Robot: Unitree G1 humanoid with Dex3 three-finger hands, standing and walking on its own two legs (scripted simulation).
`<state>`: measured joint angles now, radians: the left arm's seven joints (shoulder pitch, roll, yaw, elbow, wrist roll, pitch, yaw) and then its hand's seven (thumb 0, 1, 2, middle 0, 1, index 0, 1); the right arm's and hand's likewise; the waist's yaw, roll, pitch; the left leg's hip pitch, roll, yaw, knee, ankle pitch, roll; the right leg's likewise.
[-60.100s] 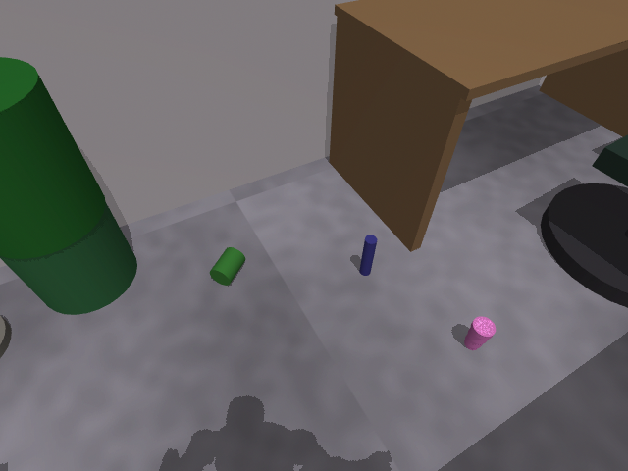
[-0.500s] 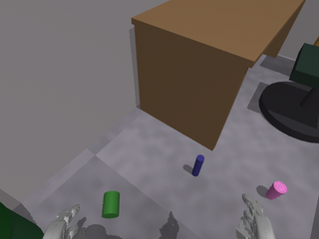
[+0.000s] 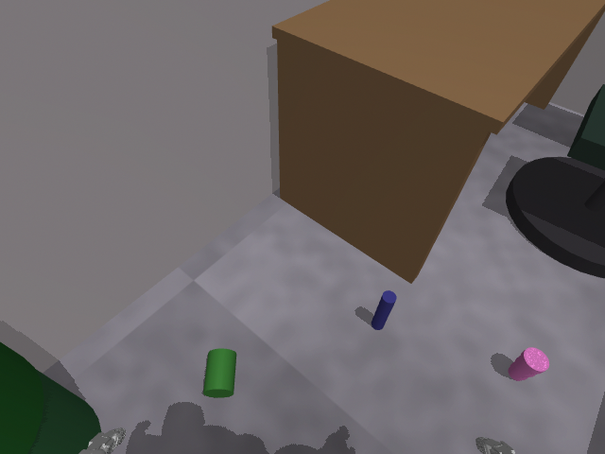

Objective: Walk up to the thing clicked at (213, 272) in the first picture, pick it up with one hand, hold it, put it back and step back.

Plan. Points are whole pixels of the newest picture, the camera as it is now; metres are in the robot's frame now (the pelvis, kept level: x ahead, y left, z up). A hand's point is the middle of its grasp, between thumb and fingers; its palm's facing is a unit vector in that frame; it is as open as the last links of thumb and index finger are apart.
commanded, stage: stand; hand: left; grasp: from above
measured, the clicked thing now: (220, 373) +0.45 +0.25 -0.70
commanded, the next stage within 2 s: none
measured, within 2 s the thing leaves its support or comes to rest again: neither
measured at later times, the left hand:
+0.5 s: hand out of the picture +0.05 +0.23 -0.13, palm faces +0.04 -0.95 -0.32, open 7.4 cm
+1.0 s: hand out of the picture +0.06 +0.23 -0.12, palm faces +0.01 -0.94 -0.33, open 7.4 cm
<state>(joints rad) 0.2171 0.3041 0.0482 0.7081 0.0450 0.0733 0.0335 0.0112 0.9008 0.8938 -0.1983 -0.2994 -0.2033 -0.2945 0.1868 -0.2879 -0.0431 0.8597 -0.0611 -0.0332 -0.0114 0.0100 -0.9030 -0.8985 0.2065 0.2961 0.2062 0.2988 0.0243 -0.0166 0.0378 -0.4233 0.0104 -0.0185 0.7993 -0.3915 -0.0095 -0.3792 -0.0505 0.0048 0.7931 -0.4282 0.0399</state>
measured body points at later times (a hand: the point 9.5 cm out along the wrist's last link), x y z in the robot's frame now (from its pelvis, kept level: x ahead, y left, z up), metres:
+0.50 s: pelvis +0.00 +0.00 +0.03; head +0.00 +0.00 +0.48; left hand +0.05 +0.28 -0.11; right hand +0.07 -0.28 -0.11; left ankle +0.02 +0.13 -0.71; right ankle -0.01 -0.15 -0.71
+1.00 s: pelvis +0.00 -0.01 +0.04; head +0.01 -0.01 +0.49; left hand +0.06 +0.28 -0.10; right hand +0.06 -0.30 -0.10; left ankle +0.02 +0.13 -0.71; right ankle -0.01 -0.15 -0.71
